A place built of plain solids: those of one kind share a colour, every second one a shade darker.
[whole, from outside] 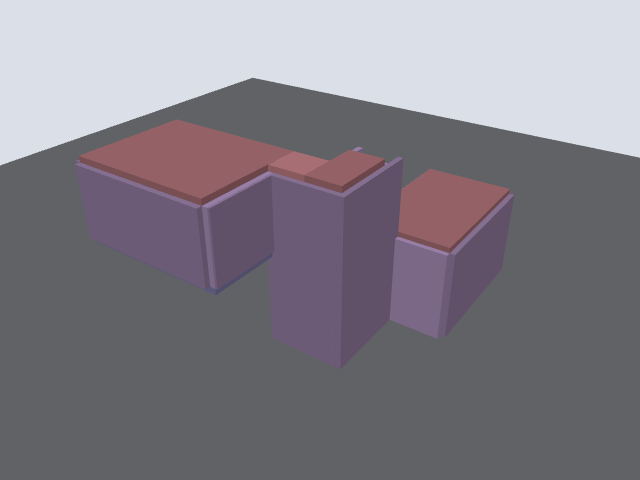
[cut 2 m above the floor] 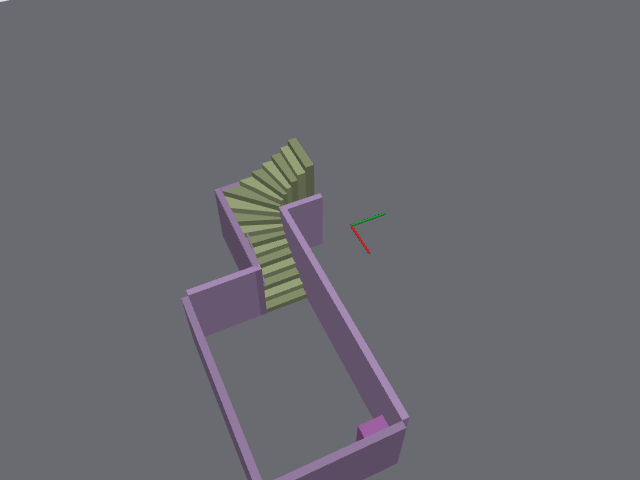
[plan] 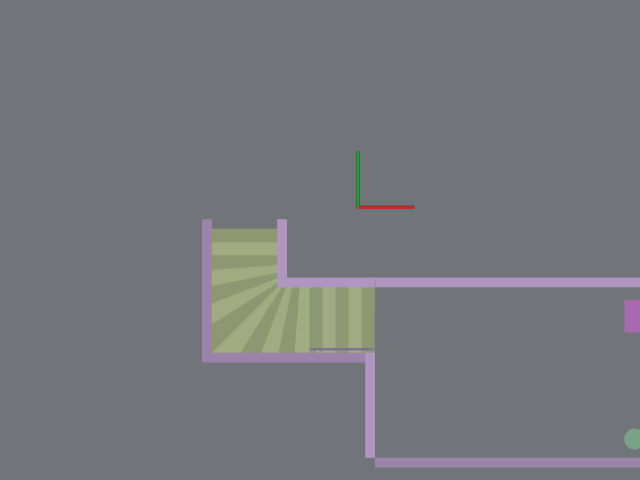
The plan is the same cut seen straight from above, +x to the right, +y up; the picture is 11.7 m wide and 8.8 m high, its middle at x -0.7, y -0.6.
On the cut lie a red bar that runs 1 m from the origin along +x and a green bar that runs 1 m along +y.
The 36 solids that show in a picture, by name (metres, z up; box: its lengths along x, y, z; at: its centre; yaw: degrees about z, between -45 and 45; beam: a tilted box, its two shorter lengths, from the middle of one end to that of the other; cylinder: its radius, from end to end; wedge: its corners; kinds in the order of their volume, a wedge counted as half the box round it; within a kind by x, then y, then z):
{
 "wall_1": {"box": [0.18, 4.81, 2.42], "at": [-5.37, 2.19, 4.53]},
 "wall_2": {"box": [2.6, 0.26, 2.42], "at": [-3.98, -0.35, 4.53]},
 "wall_3": {"box": [2.6, 0.18, 2.42], "at": [-3.98, -0.31, 4.53]},
 "wall_4": {"box": [0.18, 2.45, 5.79], "at": [-2.77, -1.44, 2.85]},
 "wall_5": {"box": [0.18, 1.25, 5.79], "at": [-1.39, -0.84, 2.85]},
 "wall_6": {"box": [3.17, 0.18, 5.79], "at": [-1.28, -2.76, 2.85]},
 "wall_7": {"box": [1.79, 0.18, 5.79], "at": [-0.59, -1.38, 2.85]},
 "wall_8": {"box": [0.18, 1.92, 3.16], "at": [0.22, -3.63, 1.53]},
 "wall_9": {"box": [4.97, 0.18, 3.16], "at": [2.8, -4.68, 1.53]},
 "wall_10": {"box": [4.97, 0.18, 3.16], "at": [2.8, -1.38, 1.53]},
 "wall_11": {"box": [0.18, 3.12, 3.16], "at": [5.37, -3.03, 1.53]},
 "tread_1": {"wedge": [[-2.69, -2.67, -0.05], [-2.69, -2.67, 1.85], [-2.16, -2.67, -0.05], [-2.16, -2.67, 1.85], [-1.49, -1.47, -0.05], [-1.49, -1.47, 1.85], [-1.4, -1.47, -0.05], [-1.4, -1.47, 1.85]]},
 "tread_2": {"wedge": [[-2.68, -2.67, -0.05], [-2.68, -2.67, 2.03], [-2.68, -2.14, -0.05], [-2.68, -2.14, 2.03], [-1.48, -1.47, -0.05], [-1.48, -1.47, 2.03], [-1.48, -1.38, -0.05], [-1.48, -1.38, 2.03]]},
 "tread_3": {"wedge": [[-2.68, -2.15, -0.05], [-2.68, -2.15, 2.22], [-2.68, -1.76, -0.05], [-2.68, -1.76, 2.22], [-1.48, -1.39, -0.05], [-1.48, -1.39, 2.22], [-1.48, -1.3, -0.05], [-1.48, -1.3, 2.22]]},
 "tread_4": {"wedge": [[-2.68, -1.76, -0.05], [-2.68, -1.76, 2.4], [-2.68, -1.44, -0.05], [-2.68, -1.44, 2.4], [-1.48, -1.3, -0.05], [-1.48, -1.3, 2.4], [-1.48, -1.19, -0.05], [-1.48, -1.19, 2.4]]},
 "tread_5": {"wedge": [[-2.68, -1.45, -0.05], [-2.68, -1.45, 2.59], [-2.68, -1.15, -0.05], [-2.68, -1.15, 2.59], [-1.48, -1.2, -0.05], [-1.48, -1.2, 2.59], [-1.48, -1.06, -0.05], [-1.48, -1.06, 2.59]]},
 "tread_6": {"wedge": [[-2.68, -1.15, -0.05], [-2.68, -1.15, 2.77], [-2.68, -0.88, -0.05], [-2.68, -0.88, 2.77], [-1.48, -1.06, -0.05], [-1.48, -1.06, 2.77], [-1.48, -0.88, -0.05], [-1.48, -0.88, 2.77]]},
 "tread_7": {"wedge": [[-2.68, -0.88, -0.05], [-2.68, -0.88, 2.96], [-2.68, -0.64, -0.05], [-2.68, -0.64, 2.96], [-1.48, -0.88, -0.05], [-1.48, -0.88, 2.96], [-1.48, -0.64, -0.05], [-1.48, -0.64, 2.96]]},
 "tread_8": {"wedge": [[-2.68, -0.64, -0.05], [-2.68, -0.64, 3.14], [-2.68, -0.4, -0.05], [-2.68, -0.4, 3.14], [-1.48, -0.64, -0.05], [-1.48, -0.64, 3.14], [-1.48, -0.4, -0.05], [-1.48, -0.4, 3.14]]},
 "tread_9": {"wedge": [[-2.17, -2.67, -0.05], [-2.17, -2.67, 1.66], [-1.78, -2.67, -0.05], [-1.78, -2.67, 1.66], [-1.41, -1.47, -0.05], [-1.41, -1.47, 1.66], [-1.32, -1.47, -0.05], [-1.32, -1.47, 1.66]]},
 "tread_10": {"wedge": [[-1.78, -2.67, -0.05], [-1.78, -2.67, 1.48], [-1.46, -2.67, -0.05], [-1.46, -2.67, 1.48], [-1.32, -1.47, -0.05], [-1.32, -1.47, 1.48], [-1.21, -1.47, -0.05], [-1.21, -1.47, 1.48]]},
 "tread_11": {"wedge": [[-1.46, -2.67, -0.05], [-1.46, -2.67, 1.29], [-1.22, -1.47, -0.05], [-1.22, -1.47, 1.29], [-1.16, -2.67, -0.05], [-1.16, -2.67, 1.29], [-1.08, -1.47, -0.05], [-1.08, -1.47, 1.29]]},
 "tread_12": {"wedge": [[-1.17, -2.67, -0.05], [-1.17, -2.67, 1.11], [-1.08, -1.47, -0.05], [-1.08, -1.47, 1.11], [-0.89, -2.67, -0.05], [-0.89, -2.67, 1.11], [-0.89, -1.47, -0.05], [-0.89, -1.47, 1.11]]},
 "tread_13": {"wedge": [[-0.9, -2.67, -0.05], [-0.9, -2.67, 0.92], [-0.9, -1.47, -0.05], [-0.9, -1.47, 0.92], [-0.65, -2.67, -0.05], [-0.65, -2.67, 0.92], [-0.65, -1.47, -0.05], [-0.65, -1.47, 0.92]]},
 "tread_14": {"wedge": [[-0.66, -2.67, -0.05], [-0.66, -2.67, 0.74], [-0.66, -1.47, -0.05], [-0.66, -1.47, 0.74], [-0.41, -2.67, -0.05], [-0.41, -2.67, 0.74], [-0.41, -1.47, -0.05], [-0.41, -1.47, 0.74]]},
 "tread_15": {"wedge": [[-0.42, -2.67, -0.05], [-0.42, -2.67, 0.55], [-0.42, -1.47, -0.05], [-0.42, -1.47, 0.55], [-0.17, -2.67, -0.05], [-0.17, -2.67, 0.55], [-0.17, -1.47, -0.05], [-0.17, -1.47, 0.55]]},
 "tread_16": {"wedge": [[-0.18, -2.67, -0.05], [-0.18, -2.67, 0.37], [-0.18, -1.47, -0.05], [-0.18, -1.47, 0.37], [0.07, -2.67, -0.05], [0.07, -2.67, 0.37], [0.07, -1.47, -0.05], [0.07, -1.47, 0.37]]},
 "tread_17": {"wedge": [[0.06, -2.67, -0.05], [0.06, -2.67, 0.19], [0.06, -1.47, -0.05], [0.06, -1.47, 0.18], [0.31, -2.67, -0.05], [0.31, -2.67, 0.19], [0.31, -1.47, -0.05], [0.31, -1.47, 0.19]]},
 "roof_1": {"box": [3.8, 4.81, 0.2], "at": [-3.38, 2.19, 5.84]},
 "roof_2": {"box": [1.2, 1.25, 0.2], "at": [-2.08, -0.84, 5.84]},
 "roof_3": {"box": [2.21, 1.2, 0.2], "at": [-1.58, -2.07, 5.84]},
 "roof_4": {"box": [4.97, 3.12, 0.18], "at": [2.8, -3.03, 3.2]},
 "floor_1": {"box": [3.8, 4.99, 0.21], "at": [-3.38, 2.1, 3.22]},
 "machine_1": {"box": [0.4, 0.6, 1.75], "at": [5.08, -2.0, 0.82]},
 "bin_1": {"cylinder": 0.19, "from": [5.07, -4.25, 0.0], "to": [5.07, -4.25, 0.62]},
 "guard_rail_1": {"wedge": [[-0.89, -2.62, 2.04], [-0.89, -2.62, 2.1], [-0.89, -2.58, 2.04], [-0.89, -2.58, 2.1], [0.28, -2.62, 1.14], [0.28, -2.62, 1.2], [0.28, -2.58, 1.14], [0.28, -2.58, 1.2]]}
}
